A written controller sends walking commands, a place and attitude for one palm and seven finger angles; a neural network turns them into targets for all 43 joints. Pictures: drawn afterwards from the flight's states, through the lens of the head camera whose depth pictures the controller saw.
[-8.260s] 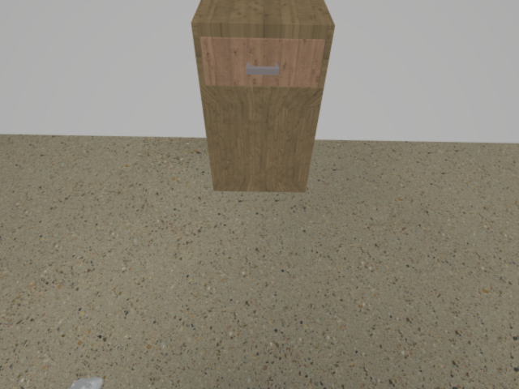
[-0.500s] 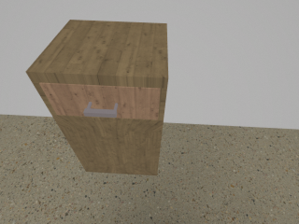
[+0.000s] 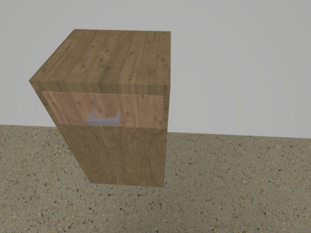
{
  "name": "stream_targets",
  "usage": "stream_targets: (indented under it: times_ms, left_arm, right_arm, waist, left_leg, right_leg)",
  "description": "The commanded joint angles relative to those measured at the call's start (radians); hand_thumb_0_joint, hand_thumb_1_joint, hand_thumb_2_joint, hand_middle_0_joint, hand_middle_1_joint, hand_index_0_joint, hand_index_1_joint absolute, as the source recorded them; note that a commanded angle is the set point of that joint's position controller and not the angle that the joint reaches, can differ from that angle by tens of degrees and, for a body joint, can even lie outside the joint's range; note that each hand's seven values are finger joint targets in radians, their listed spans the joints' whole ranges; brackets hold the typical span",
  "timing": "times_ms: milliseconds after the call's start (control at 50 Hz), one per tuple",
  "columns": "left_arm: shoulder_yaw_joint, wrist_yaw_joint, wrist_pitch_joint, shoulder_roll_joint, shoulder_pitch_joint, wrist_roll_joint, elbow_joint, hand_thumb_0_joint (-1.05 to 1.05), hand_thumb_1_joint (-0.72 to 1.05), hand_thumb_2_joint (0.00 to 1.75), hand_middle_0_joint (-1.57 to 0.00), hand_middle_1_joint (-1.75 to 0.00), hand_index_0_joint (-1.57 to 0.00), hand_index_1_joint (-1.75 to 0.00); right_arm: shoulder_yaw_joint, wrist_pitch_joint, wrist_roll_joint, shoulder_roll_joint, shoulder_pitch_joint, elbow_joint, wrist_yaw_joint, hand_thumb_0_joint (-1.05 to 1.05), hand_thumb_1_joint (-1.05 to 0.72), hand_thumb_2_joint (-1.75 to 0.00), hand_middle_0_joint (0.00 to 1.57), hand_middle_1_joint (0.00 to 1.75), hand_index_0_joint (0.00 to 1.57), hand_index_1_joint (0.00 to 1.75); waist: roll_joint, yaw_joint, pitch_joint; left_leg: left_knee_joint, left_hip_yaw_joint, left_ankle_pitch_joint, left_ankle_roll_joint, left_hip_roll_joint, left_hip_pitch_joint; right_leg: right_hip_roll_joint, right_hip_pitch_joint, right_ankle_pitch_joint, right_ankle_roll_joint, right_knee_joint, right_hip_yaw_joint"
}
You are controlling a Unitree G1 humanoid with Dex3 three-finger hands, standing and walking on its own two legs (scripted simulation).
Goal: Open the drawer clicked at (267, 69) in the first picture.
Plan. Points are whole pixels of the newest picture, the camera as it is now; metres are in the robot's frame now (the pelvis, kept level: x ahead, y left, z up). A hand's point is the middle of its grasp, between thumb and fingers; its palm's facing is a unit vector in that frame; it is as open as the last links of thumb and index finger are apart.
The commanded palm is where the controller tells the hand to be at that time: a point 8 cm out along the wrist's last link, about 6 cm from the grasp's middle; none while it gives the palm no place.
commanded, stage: look again from close up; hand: left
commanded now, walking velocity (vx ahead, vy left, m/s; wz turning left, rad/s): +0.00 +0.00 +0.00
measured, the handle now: (104, 117) +0.53 +0.23 -0.06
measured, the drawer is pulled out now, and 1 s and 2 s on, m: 0.00 0.00 0.00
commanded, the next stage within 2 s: raise the hand with hooked fingers in 0.38 s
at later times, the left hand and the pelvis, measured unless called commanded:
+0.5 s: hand out of the picture -0.01 +0.15 -0.18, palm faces +0.04 -0.99 -0.16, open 7.3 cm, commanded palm +0.10 +0.20 -0.07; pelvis +0.01 +0.00 +0.00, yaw +0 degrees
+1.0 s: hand (93, 224) +0.17 +0.18 -0.07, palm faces -0.05 -0.21 -0.98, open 9.1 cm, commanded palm +0.17 +0.20 +0.00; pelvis +0.02 -0.01 -0.03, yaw -1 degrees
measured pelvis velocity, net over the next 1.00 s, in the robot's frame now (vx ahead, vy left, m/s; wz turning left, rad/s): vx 0.02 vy -0.01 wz -0.02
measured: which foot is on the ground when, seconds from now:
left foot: down 0.00-1.00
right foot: down 0.00-1.00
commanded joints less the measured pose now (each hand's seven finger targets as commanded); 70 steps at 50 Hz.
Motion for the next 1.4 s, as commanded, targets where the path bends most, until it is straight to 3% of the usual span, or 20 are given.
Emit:
stream_targets:
  times_ms: [0, 440, 460, 480, 500, 520, 540, 560, 600, 640, 700, 740, 760, 840, 940, 1000, 1040, 1160, 1260, 1380]
  left_arm:
    - [0.019, 0.002, -0.02, 0.087, 0.04, -0.005, -0.031, 0.0, 0.9, 0.9, -0.2, -0.3, -0.2, -0.3]
    - [0.018, 0.005, -0.015, 0.056, 0.055, -0.001, -0.019, 0.0, 0.9, 0.9, -0.2, -0.3, -0.2, -0.3]
    - [0.025, 0.043, -0.029, 0.127, 0.14, 0.013, 0.015, 0.0, 0.9, 0.9, -0.2, -0.3, -0.2, -0.3]
    - [-0.08, 0.038, -0.2, 0.341, -0.682, 0.088, -1.51, 0.0, 0.88, 0.89, -0.2, -0.32, -0.2, -0.32]
    - [-0.008, 0.14, -0.101, 0.322, -0.329, 0.124, -1.283, 0.0, 0.85, 0.88, -0.2, -0.33, -0.2, -0.33]
    - [-0.082, 0.192, 0.062, 0.164, -0.062, 0.129, -1.155, 0.0, 0.83, 0.87, -0.21, -0.34, -0.21, -0.34]
    - [-0.159, 0.196, 0.104, 0.049, -0.003, 0.16, -1.079, 0.0, 0.81, 0.86, -0.21, -0.36, -0.21, -0.36]
    - [-0.193, 0.2, 0.092, 0.073, -0.054, 0.206, -1.19, 0.0, 0.78, 0.85, -0.21, -0.37, -0.21, -0.37]
    - [-0.233, 0.233, 0.055, 0.115, -0.032, 0.396, -1.248, 0.0, 0.74, 0.83, -0.21, -0.4, -0.21, -0.4]
    - [-0.23, 0.302, 0.036, 0.128, -0.028, 0.619, -1.249, 0.0, 0.69, 0.81, -0.22, -0.43, -0.22, -0.43]
    - [-0.174, 0.371, 0.022, 0.113, 0.367, 0.85, -1.084, 0.0, 0.62, 0.78, -0.22, -0.48, -0.22, -0.48]
    - [-0.127, 0.384, -0.023, 0.135, 0.407, 0.942, -1.086, 0.0, 0.57, 0.76, -0.22, -0.51, -0.22, -0.51]
    - [-0.099, 0.399, -0.048, 0.164, 0.373, 0.978, -1.137, 0.0, 0.55, 0.75, -0.22, -0.53, -0.22, -0.53]
    - [-0.046, 0.487, -0.065, 0.221, 0.231, 1.075, -1.279, 0.0, 0.46, 0.71, -0.23, -0.58, -0.23, -0.58]
    - [-0.017, 0.559, -0.063, 0.286, -0.062, 1.165, -1.346, 0.0, 0.34, 0.66, -0.24, -0.66, -0.24, -0.66]
    - [-0.035, 0.553, -0.066, 0.304, -0.163, 1.185, -1.374, 0.0, 0.27, 0.63, -0.25, -0.7, -0.25, -0.7]
    - [-0.071, 0.522, -0.058, 0.285, -0.221, 1.148, -1.384, 0.0, 0.22, 0.61, -0.25, -0.74, -0.25, -0.74]
    - [-0.057, 0.359, 0.016, 0.315, -0.086, 1.047, -1.288, 0.0, 0.08, 0.55, -0.26, -0.82, -0.26, -0.82]
    - [0.03, 0.323, 0.004, 0.386, -0.057, 1.054, -1.288, 0.0, -0.03, 0.5, -0.27, -0.9, -0.27, -0.9]
    - [0.08, 0.356, -0.028, 0.409, -0.129, 1.027, -1.375, 0.0, -0.17, 0.44, -0.28, -0.99, -0.28, -0.99]
  right_arm:
    - [-0.015, -0.022, 0.005, -0.061, 0.097, -0.006, -0.01, 0.0, -0.9, -0.9, 0.2, 0.3, 0.2, 0.3]
    - [-0.016, -0.02, 0.006, -0.035, 0.114, 0.026, -0.016, 0.0, -0.9, -0.9, 0.2, 0.3, 0.2, 0.3]
    - [-0.031, -0.037, 0.013, -0.088, -0.047, -0.044, -0.008, 0.0, -0.9, -0.9, 0.2, 0.3, 0.2, 0.3]
    - [-0.031, -0.194, 0.071, -0.29, -0.1, -0.449, -0.06, 0.0, -0.9, -0.9, 0.2, 0.3, 0.2, 0.3]
    - [-0.038, -0.295, 0.078, -0.208, -0.224, -0.404, -0.098, 0.0, -0.9, -0.9, 0.2, 0.3, 0.2, 0.3]
    - [-0.057, -0.335, 0.101, -0.163, -0.188, -0.407, -0.095, 0.0, -0.9, -0.9, 0.2, 0.3, 0.2, 0.3]
    - [-0.045, -0.347, 0.107, -0.157, -0.161, -0.381, -0.097, 0.0, -0.9, -0.9, 0.2, 0.3, 0.2, 0.3]
    - [-0.051, -0.372, 0.102, -0.196, -0.199, -0.45, -0.089, 0.0, -0.9, -0.9, 0.2, 0.3, 0.2, 0.3]
    - [-0.051, -0.383, 0.049, -0.246, -0.215, -0.499, -0.076, 0.0, -0.9, -0.9, 0.2, 0.3, 0.2, 0.3]
    - [-0.072, -0.344, -0.004, -0.251, -0.248, -0.601, -0.045, 0.0, -0.9, -0.9, 0.2, 0.3, 0.2, 0.3]
    - [-0.102, -0.18, -0.047, -0.252, -0.336, -0.711, 0.026, 0.0, -0.9, -0.9, 0.2, 0.3, 0.2, 0.3]
    - [-0.093, -0.056, -0.032, -0.241, -0.39, -0.766, 0.074, 0.0, -0.9, -0.9, 0.2, 0.3, 0.2, 0.3]
    - [-0.09, -0.017, -0.024, -0.229, -0.434, -0.796, 0.087, 0.0, -0.9, -0.9, 0.2, 0.3, 0.2, 0.3]
    - [-0.081, 0.08, -0.028, -0.193, -0.494, -0.831, 0.117, 0.0, -0.9, -0.9, 0.2, 0.3, 0.2, 0.3]
    - [-0.083, 0.087, -0.054, -0.171, -0.434, -0.779, 0.092, 0.0, -0.9, -0.9, 0.2, 0.3, 0.2, 0.3]
    - [-0.086, 0.067, -0.067, -0.18, -0.436, -0.765, 0.089, 0.0, -0.9, -0.9, 0.2, 0.3, 0.2, 0.3]
    - [-0.088, 0.071, -0.07, -0.186, -0.432, -0.752, 0.083, 0.0, -0.9, -0.9, 0.2, 0.3, 0.2, 0.3]
    - [-0.057, 0.076, -0.028, -0.175, -0.418, -0.745, 0.061, 0.0, -0.9, -0.9, 0.2, 0.3, 0.2, 0.3]
    - [-0.045, 0.064, -0.017, -0.173, -0.411, -0.732, 0.051, 0.0, -0.9, -0.9, 0.2, 0.3, 0.2, 0.3]
    - [-0.082, 0.05, -0.019, -0.187, -0.382, -0.706, 0.041, 0.0, -0.9, -0.9, 0.2, 0.3, 0.2, 0.3]
  waist:
    - [-0.046, 0.002, 0.075]
    - [-0.001, 0.003, 0.113]
    - [-0.038, 0.062, 0.126]
    - [0.307, -0.051, -0.39]
    - [0.392, 0.023, -0.323]
    - [0.261, 0.01, -0.138]
    - [0.105, 0.001, -0.044]
    - [0.001, -0.008, 0.035]
    - [-0.171, -0.027, 0.006]
    - [-0.146, -0.031, -0.066]
    - [-0.271, 0.072, -0.01]
    - [-0.313, 0.112, -0.064]
    - [-0.296, 0.13, -0.087]
    - [0.004, 0.157, -0.19]
    - [0.015, 0.107, -0.358]
    - [0.045, 0.066, -0.377]
    - [0.014, 0.031, -0.345]
    - [-0.125, 0.067, -0.276]
    - [-0.042, 0.113, -0.261]
    - [-0.002, 0.103, -0.339]
  left_leg:
    - [-0.113, -0.084, 0.016, 0.019, 0.086, -0.205]
    - [-0.142, -0.093, 0.003, 0.017, 0.099, -0.207]
    - [0.01, -0.032, 0.091, -0.015, 0.115, -0.232]
    - [-0.133, -0.053, 0.168, 0.018, 0.027, -0.045]
    - [-0.134, -0.04, 0.196, 0.0, 0.031, -0.076]
    - [-0.18, -0.074, 0.048, -0.031, 0.037, -0.196]
    - [-0.134, -0.057, 0.016, -0.014, 0.021, -0.247]
    - [-0.101, -0.09, -0.046, 0.001, 0.015, -0.283]
    - [-0.004, -0.109, -0.095, 0.021, -0.005, -0.315]
    - [0.073, -0.109, -0.122, 0.011, -0.044, -0.302]
    - [0.114, -0.06, -0.08, -0.003, -0.062, -0.402]
    - [0.112, -0.041, -0.002, -0.013, -0.063, -0.449]
    - [0.113, -0.029, 0.019, -0.015, -0.061, -0.456]
    - [0.159, -0.023, 0.133, -0.02, -0.069, -0.39]
    - [0.266, -0.057, 0.176, -0.003, -0.057, -0.36]
    - [0.325, -0.069, 0.193, -0.004, -0.052, -0.309]
    - [0.327, -0.079, 0.165, 0.01, -0.05, -0.307]
    - [0.195, -0.07, 0.133, 0.01, -0.036, -0.386]
    - [0.122, -0.062, 0.152, 0.003, -0.024, -0.391]
    - [0.101, -0.068, 0.246, 0.008, -0.025, -0.333]
  right_leg:
    - [-0.121, 0.119, -0.087, -0.018, -0.117, 0.181]
    - [-0.104, 0.104, -0.052, -0.011, -0.113, 0.161]
    - [-0.147, 0.104, 0.391, 0.006, 0.001, 0.153]
    - [-0.037, 0.245, 0.083, 0.006, 0.044, 0.235]
    - [-0.009, 0.181, -0.049, -0.03, 0.103, 0.135]
    - [0.007, 0.055, -0.147, -0.012, 0.114, 0.089]
    - [0.013, 0.008, -0.134, 0.008, 0.079, 0.046]
    - [0.013, -0.052, -0.184, 0.008, 0.049, 0.08]
    - [0.008, -0.137, -0.314, 0.004, 0.041, 0.129]
    - [0.017, -0.183, -0.418, -0.007, 0.054, 0.169]
    - [0.026, -0.139, -0.451, -0.035, 0.002, 0.233]
    - [0.023, -0.04, -0.258, -0.046, 0.057, 0.258]
    - [0.022, -0.019, -0.207, -0.046, 0.084, 0.256]
    - [0.043, -0.015, -0.003, -0.076, 0.185, 0.285]
    - [0.043, -0.11, 0.086, -0.059, 0.244, 0.357]
    - [0.037, -0.212, 0.048, -0.053, 0.256, 0.34]
    - [0.034, -0.221, 0.026, -0.039, 0.237, 0.302]
    - [0.021, -0.001, 0.057, -0.012, 0.163, 0.241]
    - [0.014, 0.092, 0.066, -0.021, 0.151, 0.231]
    - [0.004, 0.15, 0.204, -0.022, 0.15, 0.229]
